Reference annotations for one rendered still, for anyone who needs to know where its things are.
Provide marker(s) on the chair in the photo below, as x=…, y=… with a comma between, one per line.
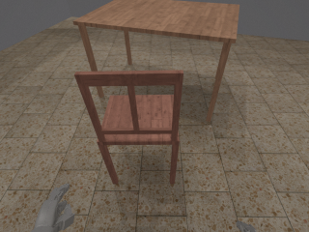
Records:
x=135, y=119

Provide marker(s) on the left robot hand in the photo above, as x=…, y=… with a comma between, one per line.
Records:
x=49, y=213

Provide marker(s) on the right robot hand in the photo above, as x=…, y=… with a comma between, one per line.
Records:
x=244, y=227

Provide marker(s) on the table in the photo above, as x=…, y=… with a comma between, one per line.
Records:
x=216, y=22

